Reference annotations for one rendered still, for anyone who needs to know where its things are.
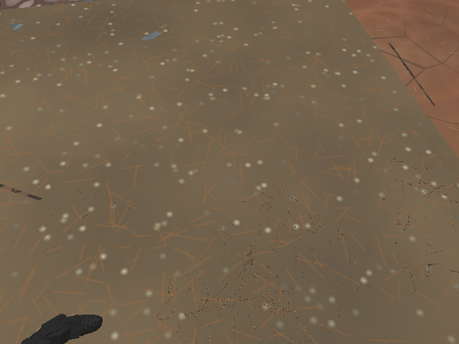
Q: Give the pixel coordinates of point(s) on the left robot hand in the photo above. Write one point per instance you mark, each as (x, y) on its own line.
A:
(60, 329)

